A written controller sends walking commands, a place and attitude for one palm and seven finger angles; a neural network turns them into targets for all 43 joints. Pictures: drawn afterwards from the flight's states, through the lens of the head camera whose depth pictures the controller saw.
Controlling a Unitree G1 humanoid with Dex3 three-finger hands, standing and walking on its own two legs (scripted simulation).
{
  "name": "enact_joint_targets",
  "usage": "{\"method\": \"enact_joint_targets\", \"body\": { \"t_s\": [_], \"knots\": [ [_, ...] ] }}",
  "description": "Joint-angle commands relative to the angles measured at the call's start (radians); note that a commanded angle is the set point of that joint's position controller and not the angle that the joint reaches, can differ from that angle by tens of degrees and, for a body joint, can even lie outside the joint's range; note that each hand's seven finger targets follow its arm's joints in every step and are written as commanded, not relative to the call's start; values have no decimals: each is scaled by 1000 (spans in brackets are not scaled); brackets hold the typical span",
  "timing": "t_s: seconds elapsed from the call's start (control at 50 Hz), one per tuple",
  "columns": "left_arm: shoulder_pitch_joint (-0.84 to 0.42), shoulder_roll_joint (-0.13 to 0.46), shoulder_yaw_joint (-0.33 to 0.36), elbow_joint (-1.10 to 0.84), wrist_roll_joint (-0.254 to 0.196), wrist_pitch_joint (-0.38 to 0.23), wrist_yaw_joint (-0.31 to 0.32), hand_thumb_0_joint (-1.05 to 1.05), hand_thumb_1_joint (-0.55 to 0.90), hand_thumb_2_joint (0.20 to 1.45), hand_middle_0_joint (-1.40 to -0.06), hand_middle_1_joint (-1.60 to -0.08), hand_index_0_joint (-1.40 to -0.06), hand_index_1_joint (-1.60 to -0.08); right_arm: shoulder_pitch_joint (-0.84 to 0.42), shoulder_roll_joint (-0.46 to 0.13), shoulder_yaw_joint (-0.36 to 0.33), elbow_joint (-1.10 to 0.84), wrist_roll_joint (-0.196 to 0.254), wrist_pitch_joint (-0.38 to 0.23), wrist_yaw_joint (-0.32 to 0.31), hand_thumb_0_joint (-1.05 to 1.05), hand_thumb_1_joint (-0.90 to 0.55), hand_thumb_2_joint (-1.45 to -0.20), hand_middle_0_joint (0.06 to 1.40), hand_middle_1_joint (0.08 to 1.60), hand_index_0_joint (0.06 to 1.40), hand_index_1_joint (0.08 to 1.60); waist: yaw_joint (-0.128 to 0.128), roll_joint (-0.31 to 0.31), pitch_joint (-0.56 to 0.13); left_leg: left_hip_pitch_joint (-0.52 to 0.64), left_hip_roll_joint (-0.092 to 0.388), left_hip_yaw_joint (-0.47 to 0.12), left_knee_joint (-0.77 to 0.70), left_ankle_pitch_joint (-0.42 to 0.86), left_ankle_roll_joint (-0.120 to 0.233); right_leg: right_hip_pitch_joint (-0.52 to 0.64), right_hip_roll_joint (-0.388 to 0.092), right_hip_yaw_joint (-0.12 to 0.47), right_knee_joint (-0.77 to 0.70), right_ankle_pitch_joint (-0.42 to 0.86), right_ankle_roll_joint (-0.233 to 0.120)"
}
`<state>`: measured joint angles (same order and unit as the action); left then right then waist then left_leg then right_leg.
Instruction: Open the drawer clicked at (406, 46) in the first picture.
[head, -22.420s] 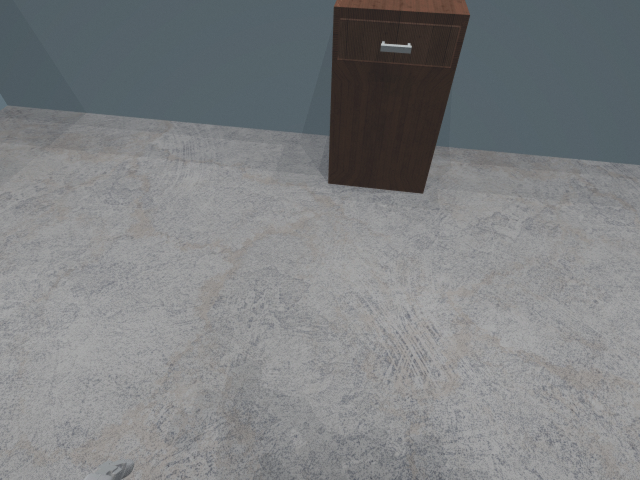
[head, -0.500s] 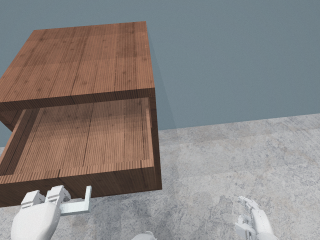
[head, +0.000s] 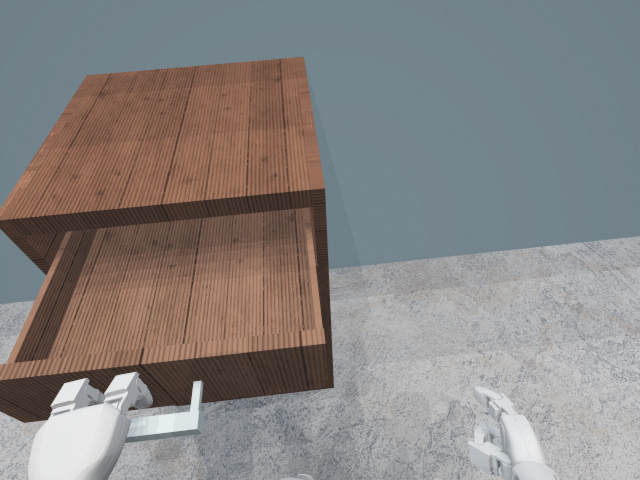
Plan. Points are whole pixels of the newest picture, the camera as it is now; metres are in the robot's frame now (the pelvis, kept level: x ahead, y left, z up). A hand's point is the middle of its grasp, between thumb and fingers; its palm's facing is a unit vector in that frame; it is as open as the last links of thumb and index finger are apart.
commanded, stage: lift the hand off the handle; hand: left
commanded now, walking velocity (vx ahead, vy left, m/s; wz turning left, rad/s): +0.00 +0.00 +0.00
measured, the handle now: (157, 410) +0.20 +0.24 -0.02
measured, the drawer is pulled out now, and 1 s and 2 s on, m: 0.23 0.23 0.23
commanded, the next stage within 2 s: draw the hand back to the body in 1.50 s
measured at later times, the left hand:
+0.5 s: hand (95, 442) +0.15 +0.27 +0.03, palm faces -0.01 -0.14 -0.99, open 13.1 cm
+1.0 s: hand (74, 405) +0.17 +0.27 +0.09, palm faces +0.10 -0.15 -0.98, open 13.8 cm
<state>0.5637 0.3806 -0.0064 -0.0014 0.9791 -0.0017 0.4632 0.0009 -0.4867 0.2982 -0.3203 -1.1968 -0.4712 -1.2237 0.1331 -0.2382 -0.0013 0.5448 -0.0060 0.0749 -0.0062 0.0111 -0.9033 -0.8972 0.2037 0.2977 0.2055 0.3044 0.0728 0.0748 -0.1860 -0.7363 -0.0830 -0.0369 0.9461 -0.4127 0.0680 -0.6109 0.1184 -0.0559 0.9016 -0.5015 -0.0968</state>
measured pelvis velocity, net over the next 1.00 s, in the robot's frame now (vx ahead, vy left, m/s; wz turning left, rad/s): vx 0.00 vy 0.03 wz -0.01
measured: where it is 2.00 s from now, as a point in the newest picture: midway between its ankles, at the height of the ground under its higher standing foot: outside the picture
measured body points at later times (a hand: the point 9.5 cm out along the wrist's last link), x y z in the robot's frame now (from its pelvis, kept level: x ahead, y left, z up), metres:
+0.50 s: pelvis +0.00 +0.02 +0.01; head +0.01 -0.01 +0.46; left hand +0.14 +0.27 +0.08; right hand +0.23 -0.19 -0.07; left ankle +0.03 +0.08 -0.68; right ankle -0.03 -0.06 -0.68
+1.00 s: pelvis +0.00 +0.03 +0.02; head -0.01 +0.00 +0.47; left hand +0.16 +0.27 +0.14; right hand +0.23 -0.17 -0.05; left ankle +0.03 +0.08 -0.68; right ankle -0.03 -0.06 -0.68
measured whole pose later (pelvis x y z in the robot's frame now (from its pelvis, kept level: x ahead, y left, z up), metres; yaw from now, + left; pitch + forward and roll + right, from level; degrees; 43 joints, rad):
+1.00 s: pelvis +0.00 +0.03 +0.02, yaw +0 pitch +7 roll -2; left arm 0.60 0.40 -0.02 -0.35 0.92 0.10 0.28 0.00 -0.49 0.30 -0.35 -1.21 -0.33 -1.20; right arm 0.15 -0.24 0.02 0.50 0.02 0.10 0.03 0.01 -0.90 -0.90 0.20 0.30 0.20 0.30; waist 0.10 0.11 -0.18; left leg -0.55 -0.10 -0.02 0.79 -0.35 0.10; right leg -0.42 0.10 -0.02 0.73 -0.43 -0.06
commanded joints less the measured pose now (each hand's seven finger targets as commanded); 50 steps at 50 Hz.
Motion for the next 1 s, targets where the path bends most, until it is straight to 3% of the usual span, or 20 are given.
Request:
{"method": "enact_joint_targets", "body": {
  "t_s": [0.0,0.02,0.1,0.12,0.16,0.18,0.24,0.28,0.3,0.34,0.38,0.44,0.58,0.6,0.62,0.7,0.74,0.84,0.94,0.98],
  "knots": [
    [-98,166,137,-318,-3,-11,75,0,-500,300,-300,-1200,-300,-1200,-133,-103,-40,-177,3,-53,-1,0,-900,-900,200,300,200,300,-10,36,-136,280,40,-27,-127,219,2,-31,-63,69,-186,261,37],
    [-105,192,159,-331,-6,-13,74,0,-500,300,-300,-1200,-300,-1200,-130,-108,-38,-175,-1,-54,3,0,-900,-900,200,300,200,300,-3,19,-157,284,41,-29,-131,220,1,-23,-64,65,-188,254,40],
    [-64,167,143,-334,-7,-9,59,0,-500,300,-300,-1200,-300,-1200,-130,-103,-39,-180,3,-57,5,0,-900,-900,200,300,200,300,-4,1,-124,289,45,-31,-144,227,2,-18,-61,57,-197,260,38],
    [-76,182,151,-350,-2,-7,57,0,-500,300,-300,-1200,-300,-1200,-135,-107,-37,-180,0,-53,9,0,-900,-900,200,300,200,300,-1,11,-151,306,46,-36,-146,234,-1,-16,-62,58,-200,252,38],
    [-103,152,119,-367,-9,2,49,0,-500,300,-300,-1200,-300,-1200,-134,-105,-33,-190,4,-54,11,0,-900,-900,200,300,200,300,-15,5,-127,308,49,-40,-157,231,2,-19,-64,47,-201,246,36],
    [-112,178,142,-379,-7,-2,48,0,-500,300,-300,-1200,-300,-1200,-133,-107,-35,-185,1,-55,12,0,-900,-900,200,300,200,300,-8,-8,-140,319,49,-39,-154,227,1,-18,-64,54,-210,244,39],
    [-81,162,121,-396,-4,3,34,0,-500,300,-300,-1200,-300,-1200,-134,-103,-37,-194,4,-55,12,0,-900,-900,200,300,200,300,0,20,-117,328,50,-43,-170,234,-4,-17,-61,48,-213,231,36],
    [-89,191,145,-424,-5,8,33,0,-500,300,-300,-1200,-300,-1200,-131,-105,-31,-192,2,-55,16,0,-900,-900,200,300,200,300,8,40,-146,354,54,-49,-174,249,-6,-15,-63,46,-213,224,31],
    [-65,145,99,-423,-5,12,25,0,-500,300,-300,-1200,-300,-1200,-136,-100,-33,-197,6,-58,16,0,-900,-900,200,300,200,300,2,41,-111,355,59,-53,-182,250,-9,-26,-60,38,-215,212,31],
    [-67,137,83,-447,-8,12,16,0,-500,300,-300,-1200,-300,-1200,-131,-100,-34,-200,6,-63,22,0,-900,-900,200,300,200,300,1,42,-110,369,63,-59,-188,256,-11,-33,-60,30,-219,197,32],
    [-82,172,117,-462,-12,15,11,0,-500,300,-300,-1200,-300,-1200,-132,-104,-28,-202,4,-60,21,0,-900,-900,200,300,200,300,4,10,-124,367,62,-57,-191,240,-5,-18,-62,34,-228,195,33],
    [-63,154,98,-445,-4,27,-4,0,-500,300,-300,-1200,-300,-1200,-136,-100,-30,-205,7,-57,21,0,-900,-900,200,300,200,300,3,-9,-85,355,63,-55,-202,227,-7,-15,-61,32,-239,190,35],
    [-58,195,135,-494,-22,36,-35,0,-500,300,-300,-1200,-300,-1200,-138,-99,-21,-214,14,-56,21,0,-900,-900,200,300,200,300,20,15,-100,384,67,-59,-225,233,-8,22,-64,37,-258,187,31],
    [-31,160,103,-496,-26,38,-42,0,-500,300,-300,-1200,-300,-1200,-143,-95,-23,-218,17,-57,21,0,-900,-900,200,300,200,300,17,23,-80,381,67,-57,-229,236,-7,21,-63,31,-260,188,32],
    [-44,183,122,-511,-27,36,-45,0,-500,300,-300,-1200,-300,-1200,-140,-98,-22,-217,15,-56,23,0,-900,-900,200,300,200,300,21,13,-101,390,69,-59,-230,240,-8,26,-64,30,-262,189,33],
    [-23,173,114,-509,-36,44,-62,0,-500,300,-300,-1200,-300,-1200,-141,-96,-20,-223,21,-56,25,0,-900,-900,200,300,200,300,15,6,-51,380,73,-63,-245,221,-7,26,-63,25,-275,173,34],
    [-40,180,121,-531,-31,40,-67,0,-500,300,-300,-1200,-300,-1200,-147,-96,-23,-224,19,-56,24,0,-900,-900,200,300,200,300,19,15,-64,397,72,-59,-242,232,-6,32,-66,33,-285,186,33],
    [-20,165,93,-561,-38,58,-97,0,-500,300,-300,-1200,-300,-1200,-145,-97,-20,-231,24,-51,31,0,-900,-900,200,300,200,300,22,28,-69,414,79,-72,-262,240,-9,47,-66,25,-289,178,34],
    [42,156,85,-536,-53,110,-152,0,-500,300,-300,-1200,-300,-1200,-151,-95,-17,-236,36,-24,43,0,-900,-900,200,300,200,300,32,-38,-44,397,83,-64,-292,259,-8,113,-70,25,-317,221,38],
    [73,159,85,-561,-63,126,-178,0,-500,300,-300,-1200,-300,-1200,-154,-92,-11,-245,43,-18,50,0,-900,-900,200,300,200,300,38,-27,-46,402,87,-61,-299,288,-10,142,-75,27,-317,252,38]
  ]
}}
